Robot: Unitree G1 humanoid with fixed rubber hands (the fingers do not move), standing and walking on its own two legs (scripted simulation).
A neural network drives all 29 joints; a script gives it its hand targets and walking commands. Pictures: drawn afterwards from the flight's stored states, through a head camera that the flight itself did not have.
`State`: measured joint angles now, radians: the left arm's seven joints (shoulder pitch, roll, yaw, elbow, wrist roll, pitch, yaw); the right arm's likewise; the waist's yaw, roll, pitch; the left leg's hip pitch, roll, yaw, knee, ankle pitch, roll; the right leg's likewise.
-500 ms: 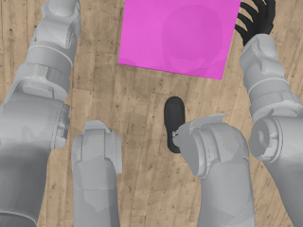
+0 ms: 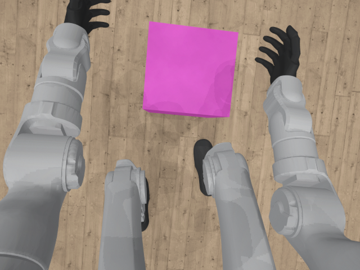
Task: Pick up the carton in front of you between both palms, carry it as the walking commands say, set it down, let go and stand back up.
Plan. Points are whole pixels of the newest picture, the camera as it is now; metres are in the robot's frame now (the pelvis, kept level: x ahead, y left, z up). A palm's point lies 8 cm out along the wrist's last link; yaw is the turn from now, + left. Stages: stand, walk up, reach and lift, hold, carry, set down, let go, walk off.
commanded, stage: set down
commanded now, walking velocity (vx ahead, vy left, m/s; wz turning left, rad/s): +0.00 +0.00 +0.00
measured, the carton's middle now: (185, 80) +0.49 -0.08 -0.35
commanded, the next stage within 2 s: let go in 0.50 s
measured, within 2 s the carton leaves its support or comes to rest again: neither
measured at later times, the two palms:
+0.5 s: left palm out of the picture +0.56 +0.13 +0.04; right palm (356, 54) +0.43 -0.25 +0.03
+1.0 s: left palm out of the picture +0.42 +0.17 +0.15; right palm out of the picture +0.34 -0.26 +0.16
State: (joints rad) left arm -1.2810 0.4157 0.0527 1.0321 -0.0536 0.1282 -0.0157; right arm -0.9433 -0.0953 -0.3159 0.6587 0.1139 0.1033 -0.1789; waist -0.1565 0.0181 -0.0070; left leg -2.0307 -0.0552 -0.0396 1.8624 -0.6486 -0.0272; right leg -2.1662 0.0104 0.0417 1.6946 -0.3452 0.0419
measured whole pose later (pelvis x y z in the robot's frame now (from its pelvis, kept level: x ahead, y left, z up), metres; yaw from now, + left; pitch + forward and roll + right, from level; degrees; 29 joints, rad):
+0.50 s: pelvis +0.03 +0.00 +0.13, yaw +0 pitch +46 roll +1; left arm -1.12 0.37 0.15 0.96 0.03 0.15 -0.09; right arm -0.77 -0.04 -0.36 0.56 0.03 0.14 -0.13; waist -0.15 0.04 -0.11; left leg -1.64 -0.05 -0.04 1.34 -0.50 -0.02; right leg -1.75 -0.01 0.04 1.20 -0.25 0.04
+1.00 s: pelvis +0.08 -0.02 +0.25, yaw +1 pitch +26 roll +1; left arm -0.32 0.16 0.19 0.60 0.08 0.05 0.04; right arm -0.12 -0.18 -0.10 0.44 -0.01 0.06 0.08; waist -0.10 -0.01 -0.06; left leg -0.88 -0.02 -0.07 0.82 -0.40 -0.04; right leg -1.01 0.00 0.01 0.77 -0.22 0.00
